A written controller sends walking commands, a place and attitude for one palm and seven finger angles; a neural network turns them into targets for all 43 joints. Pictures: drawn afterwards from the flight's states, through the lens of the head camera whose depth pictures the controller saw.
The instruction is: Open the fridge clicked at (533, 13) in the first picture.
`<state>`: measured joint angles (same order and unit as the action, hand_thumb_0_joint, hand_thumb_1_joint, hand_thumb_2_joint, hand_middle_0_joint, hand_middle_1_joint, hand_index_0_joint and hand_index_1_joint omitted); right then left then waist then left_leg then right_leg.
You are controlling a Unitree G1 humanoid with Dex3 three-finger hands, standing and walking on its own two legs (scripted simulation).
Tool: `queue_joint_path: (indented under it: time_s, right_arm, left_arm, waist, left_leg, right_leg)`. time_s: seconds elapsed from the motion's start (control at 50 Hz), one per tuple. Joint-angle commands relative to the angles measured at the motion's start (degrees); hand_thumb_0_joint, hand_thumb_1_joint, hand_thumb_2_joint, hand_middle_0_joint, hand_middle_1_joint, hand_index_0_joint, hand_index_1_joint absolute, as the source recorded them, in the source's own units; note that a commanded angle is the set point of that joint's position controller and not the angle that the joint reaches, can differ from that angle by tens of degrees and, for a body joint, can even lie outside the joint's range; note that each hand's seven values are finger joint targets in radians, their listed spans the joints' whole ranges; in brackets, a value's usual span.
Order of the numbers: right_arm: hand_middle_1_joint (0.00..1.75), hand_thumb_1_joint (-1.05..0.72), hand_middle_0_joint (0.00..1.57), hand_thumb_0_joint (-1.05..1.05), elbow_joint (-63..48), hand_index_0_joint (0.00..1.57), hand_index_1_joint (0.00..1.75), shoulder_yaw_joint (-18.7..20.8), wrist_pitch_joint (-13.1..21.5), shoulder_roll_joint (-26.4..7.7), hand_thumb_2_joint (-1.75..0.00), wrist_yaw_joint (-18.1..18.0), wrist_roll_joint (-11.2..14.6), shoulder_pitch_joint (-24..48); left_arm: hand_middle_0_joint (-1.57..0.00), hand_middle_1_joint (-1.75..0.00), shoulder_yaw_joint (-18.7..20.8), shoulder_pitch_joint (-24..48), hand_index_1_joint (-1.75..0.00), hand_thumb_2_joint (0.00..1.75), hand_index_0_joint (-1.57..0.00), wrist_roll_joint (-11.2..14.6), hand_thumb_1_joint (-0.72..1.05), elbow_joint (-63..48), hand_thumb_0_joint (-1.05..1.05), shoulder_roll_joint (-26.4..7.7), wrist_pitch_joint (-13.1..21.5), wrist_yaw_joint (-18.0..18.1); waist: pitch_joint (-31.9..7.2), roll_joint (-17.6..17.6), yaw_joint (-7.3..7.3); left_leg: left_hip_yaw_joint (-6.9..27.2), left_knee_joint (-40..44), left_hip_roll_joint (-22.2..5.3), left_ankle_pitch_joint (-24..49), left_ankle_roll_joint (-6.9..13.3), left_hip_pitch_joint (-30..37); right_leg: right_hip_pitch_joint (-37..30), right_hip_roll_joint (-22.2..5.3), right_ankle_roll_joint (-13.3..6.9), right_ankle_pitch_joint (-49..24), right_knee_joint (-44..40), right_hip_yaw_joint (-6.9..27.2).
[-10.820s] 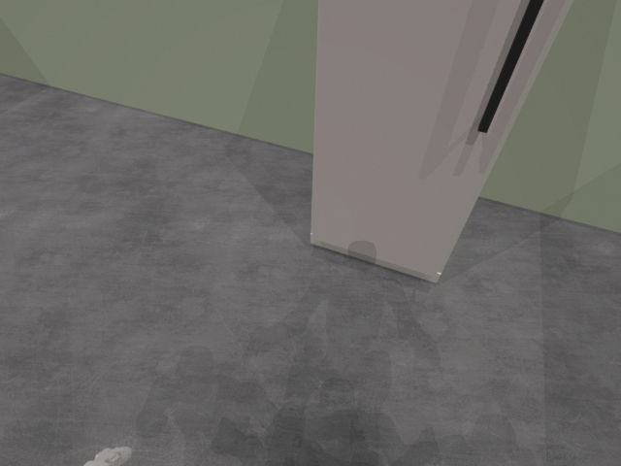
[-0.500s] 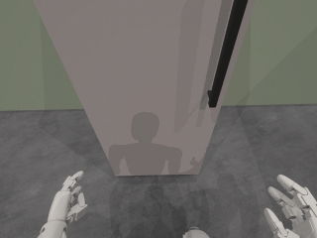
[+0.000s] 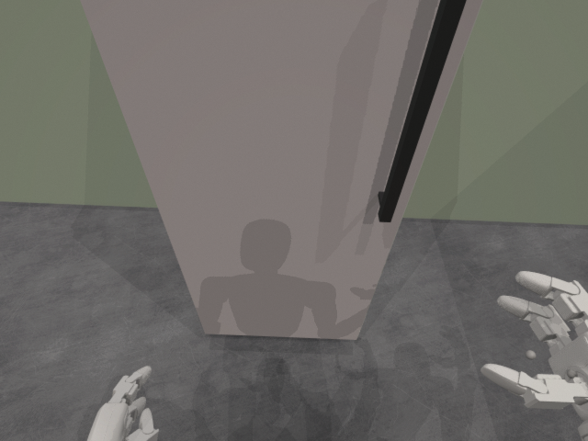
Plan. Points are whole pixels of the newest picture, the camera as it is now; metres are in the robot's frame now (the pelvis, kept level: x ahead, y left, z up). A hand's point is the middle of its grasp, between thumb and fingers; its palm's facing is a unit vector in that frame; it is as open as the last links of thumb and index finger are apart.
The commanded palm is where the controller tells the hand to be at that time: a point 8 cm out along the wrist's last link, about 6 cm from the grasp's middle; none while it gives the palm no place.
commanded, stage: raise the hand to about handle height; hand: right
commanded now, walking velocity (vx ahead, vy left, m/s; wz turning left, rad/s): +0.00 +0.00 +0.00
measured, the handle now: (420, 84) +0.52 -0.14 +0.25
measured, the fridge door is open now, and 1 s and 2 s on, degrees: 0 0 0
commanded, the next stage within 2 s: move the hooked fingers beside the handle in 1.12 s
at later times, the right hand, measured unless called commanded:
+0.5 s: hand out of the picture +0.24 -0.29 +0.17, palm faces +0.08 +0.99 -0.09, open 13.9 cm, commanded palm +0.21 -0.33 +0.19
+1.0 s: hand out of the picture +0.26 -0.27 +0.20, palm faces +0.09 +0.99 -0.05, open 14.0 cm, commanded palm +0.23 -0.31 +0.20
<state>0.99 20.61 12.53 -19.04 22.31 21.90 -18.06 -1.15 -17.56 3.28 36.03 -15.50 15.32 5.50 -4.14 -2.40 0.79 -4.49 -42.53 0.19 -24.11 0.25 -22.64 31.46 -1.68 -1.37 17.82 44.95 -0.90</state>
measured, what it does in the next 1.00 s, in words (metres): stands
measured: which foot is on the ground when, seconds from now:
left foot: down 0.00-1.00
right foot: down 0.00-1.00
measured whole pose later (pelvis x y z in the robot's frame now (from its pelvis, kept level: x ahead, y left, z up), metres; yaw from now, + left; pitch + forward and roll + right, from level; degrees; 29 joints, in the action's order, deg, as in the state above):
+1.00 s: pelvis +0.00 +0.01 +0.03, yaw -1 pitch -3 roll +1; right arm 8.0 27.0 -5.9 -26.1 24.8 20.1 4.5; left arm -4.4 -13.9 4.7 35.3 -15.6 13.3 6.6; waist -0.6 -2.5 2.5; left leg -4.9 -27.4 0.9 -17.0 1.2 -7.2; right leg 15.9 -1.5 -0.3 10.7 29.7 -0.5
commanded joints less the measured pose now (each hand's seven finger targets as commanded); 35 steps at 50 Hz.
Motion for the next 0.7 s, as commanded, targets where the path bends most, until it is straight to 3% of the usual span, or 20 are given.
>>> queue_joint_path:
  time_s: [0.0,0.06,0.14,0.2,0.26,0.3,0.38,0.42,0.46,0.5,0.54,0.56,0.58,0.68]
  right_arm:
    - [1.05,0.27,0.28,0.0,-13.0,0.28,1.05,6.5,1.6,-16.1,-0.4,1.6,1.1,15.0]
    - [1.1,0.34,0.29,0.0,-16.1,0.29,1.1,9.4,1.6,-18.4,-0.37,-0.1,1.3,17.9]
    - [1.15,0.43,0.29,0.0,-13.6,0.29,1.15,8.0,-1.2,-15.6,-0.33,-0.8,1.4,17.7]
    - [1.2,0.5,0.3,0.0,-9.6,0.3,1.2,6.3,-6.5,-15.0,-0.3,0.4,0.9,19.4]
    - [1.2,0.5,0.3,0.0,-6.4,0.3,1.2,5.7,-11.5,-15.5,-0.3,1.4,0.1,21.3]
    - [1.2,0.5,0.3,0.0,-8.1,0.3,1.2,6.3,-13.3,-17.3,-0.3,1.4,-0.3,26.2]
    - [1.2,0.5,0.3,0.0,-13.5,0.3,1.2,9.2,-12.0,-21.5,-0.3,0.5,-0.6,34.5]
    - [1.2,0.5,0.3,0.0,-13.8,0.3,1.2,10.5,-10.9,-22.6,-0.3,0.3,-0.7,36.6]
    - [1.2,0.5,0.3,0.0,-13.1,0.3,1.2,10.9,-10.6,-23.3,-0.3,0.6,-0.7,37.3]
    - [1.2,0.5,0.3,0.0,-9.5,0.3,1.2,10.2,-12.0,-22.8,-0.3,1.4,-0.9,38.4]
    - [1.2,0.5,0.3,0.0,-5.5,0.3,1.2,9.9,-14.3,-22.9,-0.3,2.5,-0.9,39.0]
    - [1.2,0.5,0.3,0.0,-2.9,0.3,1.2,9.9,-15.7,-22.9,-0.3,3.0,-0.7,38.1]
    - [1.2,0.5,0.3,0.0,-1.4,0.3,1.2,9.4,-17.3,-23.1,-0.3,3.5,-1.0,39.1]
    - [1.2,0.5,0.3,0.0,-0.4,0.3,1.2,7.7,-20.0,-21.7,-0.3,5.2,-0.7,37.8]
  left_arm:
    - [-0.2,-0.3,2.3,7.0,-0.3,0.9,-0.2,0.4,0.9,-9.9,0.0,-7.3,4.8,1.5]
    - [-0.2,-0.3,1.7,7.7,-0.3,0.9,-0.2,0.2,0.9,-9.8,0.0,-6.9,5.2,1.8]
    - [-0.2,-0.3,1.1,8.5,-0.3,0.9,-0.2,0.5,0.9,-9.7,0.0,-6.4,5.2,1.3]
    - [-0.2,-0.3,0.7,8.8,-0.3,0.9,-0.2,0.9,0.9,-10.1,0.0,-6.7,4.4,1.2]
    - [-0.2,-0.3,0.4,8.8,-0.3,0.9,-0.2,1.3,0.9,-10.7,0.0,-7.0,3.4,1.3]
    - [-0.2,-0.3,0.1,9.4,-0.3,0.9,-0.2,1.3,0.9,-11.3,0.0,-7.0,3.0,1.5]
    - [-0.2,-0.3,-0.7,10.6,-0.3,0.9,-0.2,1.0,0.9,-11.5,0.0,-6.3,2.7,1.9]
    - [-0.2,-0.3,-1.0,10.5,-0.3,0.9,-0.2,0.7,0.9,-11.2,0.0,-6.1,2.9,2.2]
    - [-0.2,-0.3,-1.1,10.6,-0.3,0.9,-0.2,0.7,0.9,-10.5,0.0,-6.1,3.0,2.3]
    - [-0.2,-0.3,-1.4,10.8,-0.3,0.9,-0.2,1.0,0.9,-9.8,0.0,-6.1,2.8,2.4]
    - [-0.2,-0.3,-1.5,11.0,-0.3,0.9,-0.2,1.3,0.9,-9.5,0.0,-6.3,2.5,2.5]
    - [-0.2,-0.3,-1.4,10.9,-0.3,0.9,-0.2,1.4,0.9,-9.4,0.0,-6.4,2.2,2.5]
    - [-0.2,-0.3,-1.4,11.0,-0.3,0.9,-0.2,1.6,0.9,-9.4,0.0,-6.7,1.9,2.4]
    - [-0.2,-0.3,-1.1,11.5,-0.3,0.9,-0.2,2.0,0.9,-10.9,0.0,-6.9,1.2,1.4]
  waist:
    - [-7.6,-1.7,0.01]
    - [-9.2,-4.8,1.11]
    - [-6.8,-7.3,1.27]
    - [-3.3,-6.1,1.49]
    - [-0.5,-2.6,1.6]
    - [-1.6,-1.9,1.39]
    - [-5.6,-5.1,1.46]
    - [-7.3,-4.8,1.39]
    - [-7.9,-5.4,1.62]
    - [-5.4,-7.2,1.44]
    - [-3.2,-6.6,1.42]
    - [-2.2,-3.8,1.57]
    - [-1.6,-3.1,1.44]
    - [-2.9,-1.2,1.78]
  left_leg:
    - [2.0,10.1,1.0,7.1,0.1,-2.8]
    - [0.9,10.3,1.5,8.3,0.8,-0.2]
    - [-0.3,11.6,1.6,9.7,1.0,0.6]
    - [-0.4,13.2,1.7,9.9,0.9,1.3]
    - [-0.3,15.1,1.9,8.7,0.8,1.8]
    - [-0.2,15.7,1.8,7.7,0.7,2.0]
    - [0.3,17.1,1.9,7.3,1.1,4.1]
    - [0.1,17.5,2.0,8.1,1.2,5.1]
    - [0.3,18.2,2.0,9.1,1.4,6.5]
    - [0.3,19.0,1.8,8.7,1.4,6.1]
    - [0.5,19.9,1.6,8.1,1.3,5.7]
    - [0.7,20.9,1.6,8.2,1.3,6.3]
    - [0.6,21.0,1.5,8.3,1.2,6.1]
    - [1.2,21.4,1.2,9.1,1.0,6.2]
  right_leg:
    - [-14.7,0.6,-0.9,-5.0,-9.7,3.5]
    - [-18.1,0.5,-0.6,-6.4,-11.6,4.2]
    - [-20.1,0.3,0.2,-6.2,-14.2,4.6]
    - [-19.2,0.1,0.5,-4.6,-16.5,5.1]
    - [-18.7,0.1,0.3,-2.2,-18.4,5.5]
    - [-19.8,0.2,0.2,-0.6,-19.3,6.0]
    - [-24.2,0.6,0.2,-0.7,-20.3,6.0]
    - [-26.4,0.5,0.3,-1.6,-21.0,6.5]
    - [-27.2,0.5,0.3,-3.2,-20.9,6.0]
    - [-26.6,0.6,0.5,-1.7,-22.0,6.1]
    - [-25.5,0.8,0.4,0.1,-22.8,6.2]
    - [-24.5,0.9,0.2,-0.5,-22.5,5.8]
    - [-24.1,1.0,0.1,-0.9,-22.7,5.7]
    - [-24.2,1.7,-0.1,-3.1,-21.5,4.8]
